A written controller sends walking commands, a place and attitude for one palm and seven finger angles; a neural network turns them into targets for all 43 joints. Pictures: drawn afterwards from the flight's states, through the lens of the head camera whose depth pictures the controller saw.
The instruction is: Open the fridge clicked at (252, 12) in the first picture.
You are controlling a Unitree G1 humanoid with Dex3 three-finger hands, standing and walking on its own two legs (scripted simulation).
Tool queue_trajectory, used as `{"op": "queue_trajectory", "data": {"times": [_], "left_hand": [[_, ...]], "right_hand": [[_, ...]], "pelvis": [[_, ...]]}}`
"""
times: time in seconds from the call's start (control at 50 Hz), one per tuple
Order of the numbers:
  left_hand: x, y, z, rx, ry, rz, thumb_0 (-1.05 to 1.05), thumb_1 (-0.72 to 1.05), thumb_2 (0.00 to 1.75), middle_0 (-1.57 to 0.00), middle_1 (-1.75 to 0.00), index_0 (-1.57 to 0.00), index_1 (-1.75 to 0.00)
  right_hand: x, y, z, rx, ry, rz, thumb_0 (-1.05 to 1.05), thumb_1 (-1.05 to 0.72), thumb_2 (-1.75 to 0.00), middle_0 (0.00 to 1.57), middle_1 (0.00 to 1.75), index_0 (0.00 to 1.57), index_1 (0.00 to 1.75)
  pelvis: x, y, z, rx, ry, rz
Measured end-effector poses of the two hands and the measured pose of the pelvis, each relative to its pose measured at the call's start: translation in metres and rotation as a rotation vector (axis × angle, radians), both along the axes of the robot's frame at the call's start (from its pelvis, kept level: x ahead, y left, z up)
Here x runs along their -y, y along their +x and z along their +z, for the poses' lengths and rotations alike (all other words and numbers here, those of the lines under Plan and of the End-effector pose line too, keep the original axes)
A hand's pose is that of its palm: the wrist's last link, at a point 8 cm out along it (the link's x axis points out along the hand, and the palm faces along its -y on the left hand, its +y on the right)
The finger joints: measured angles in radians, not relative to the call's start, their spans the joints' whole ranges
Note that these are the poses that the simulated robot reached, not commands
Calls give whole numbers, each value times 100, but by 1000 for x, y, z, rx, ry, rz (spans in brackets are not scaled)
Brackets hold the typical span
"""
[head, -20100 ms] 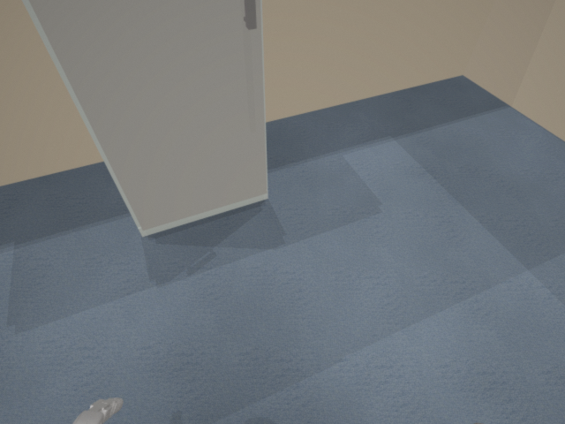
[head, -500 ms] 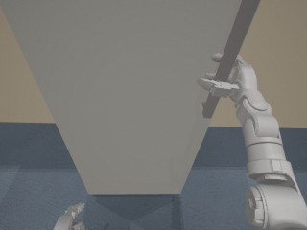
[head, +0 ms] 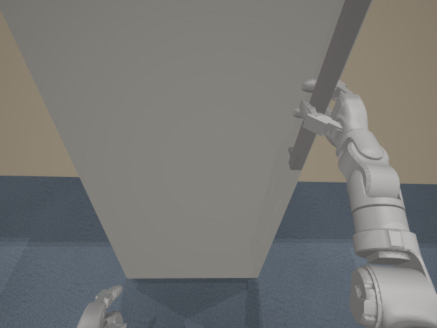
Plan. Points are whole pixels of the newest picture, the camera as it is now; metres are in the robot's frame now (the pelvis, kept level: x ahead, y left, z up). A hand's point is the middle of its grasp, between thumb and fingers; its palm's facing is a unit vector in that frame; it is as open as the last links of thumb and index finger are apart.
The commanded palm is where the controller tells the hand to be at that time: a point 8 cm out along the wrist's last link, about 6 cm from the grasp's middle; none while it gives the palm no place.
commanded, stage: grip the handle and tug to test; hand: right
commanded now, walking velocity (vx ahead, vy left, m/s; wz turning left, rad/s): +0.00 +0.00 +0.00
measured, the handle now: (318, 87) +0.47 -0.13 +0.25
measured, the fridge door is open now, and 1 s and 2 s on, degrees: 0 1 15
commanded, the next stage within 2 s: pull the door a little, standing still in 0.48 s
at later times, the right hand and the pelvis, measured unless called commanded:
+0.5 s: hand (309, 119) +0.41 -0.11 +0.22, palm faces -0.07 +1.00 +0.00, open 6.0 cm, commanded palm +0.36 -0.17 +0.22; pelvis +0.02 +0.00 +0.00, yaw +2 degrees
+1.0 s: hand (309, 123) +0.40 -0.11 +0.22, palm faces -0.08 +1.00 -0.04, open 6.3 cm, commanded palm +0.34 -0.16 +0.22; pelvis +0.06 +0.01 +0.00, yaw +3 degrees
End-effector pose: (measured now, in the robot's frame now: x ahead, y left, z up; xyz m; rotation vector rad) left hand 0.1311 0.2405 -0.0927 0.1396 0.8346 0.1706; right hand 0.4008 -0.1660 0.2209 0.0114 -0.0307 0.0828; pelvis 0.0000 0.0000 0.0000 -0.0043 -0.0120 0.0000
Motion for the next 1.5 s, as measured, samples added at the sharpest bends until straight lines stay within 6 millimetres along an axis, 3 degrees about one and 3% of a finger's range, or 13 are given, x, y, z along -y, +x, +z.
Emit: {"op": "queue_trajectory", "data": {"times": [0.22, 0.38, 0.6, 0.8, 1.0, 1.12, 1.24, 1.28, 1.42, 1.5], "left_hand": [[-1, -1, 0, 1, -10, 11, 1, 91, 90, -20, -30, -20, -30], [-2, 9, 3, 17, -23, 18, 1, 91, 90, -20, -30, -20, -30], [-5, 47, 14, 76, -39, 15, 1, 91, 90, -20, -30, -20, -30], [-1, 89, 17, 82, -20, -59, 1, 91, 90, -20, -30, -20, -30], [5, 111, 25, 146, -76, -52, 1, 91, 90, -20, -30, -21, -30], [-3, 121, 26, 153, -89, -16, 1, 91, 90, -20, -30, -21, -30], [-16, 139, 29, 175, -83, 16, 1, 91, 90, -20, -30, -20, -30], [-19, 146, 31, 164, -49, 1, 1, 91, 90, -20, -30, -20, -30], [-32, 156, 40, 94, 1, -37, 1, 91, 90, -20, -30, -20, -30], [-41, 160, 27, 108, -51, -21, 1, 91, 90, -20, -30, -20, -30]], "right_hand": [[-2, -1, 0, 5, -3, -14, 0, -70, -81, 38, 140, 37, 140], [-2, -3, -1, 15, -6, -13, 0, -72, -79, 36, 140, 34, 140], [-2, -10, -2, 48, -22, -5, 0, -74, -77, 31, 140, 25, 136], [-1, -10, -1, 24, -25, -10, 0, -71, -79, 33, 137, 29, 135], [-1, -13, -2, 50, -50, -4, -1, -73, -78, 32, 137, 22, 135], [-1, -23, -2, 69, -74, 11, -2, -74, -77, 32, 135, 19, 134], [-1, -52, -2, 88, -104, 18, -3, -71, -75, 34, 131, 19, 134], [1, -57, 1, 130, -191, -11, -4, -66, -74, 35, 130, 20, 134], [-2, -57, 2, 209, -279, -140, -6, -56, -77, 41, 135, 29, 136], [-7, -52, 3, 206, -344, -246, -8, -56, -80, 43, 137, 27, 136]], "pelvis": [[0, 2, 1, 2, -2, 9], [-1, 9, 1, -1, -6, 22], [-4, 31, 1, -18, -15, 42], [-8, 44, 1, -25, -16, 7], [-12, 62, 2, -47, -26, 48], [-15, 83, 4, -75, -30, 105], [-18, 113, 6, -105, -28, 167], [-20, 119, 8, -94, -22, 151], [-32, 132, 24, -44, -15, 126], [-46, 136, 21, 7, -30, 125]]}}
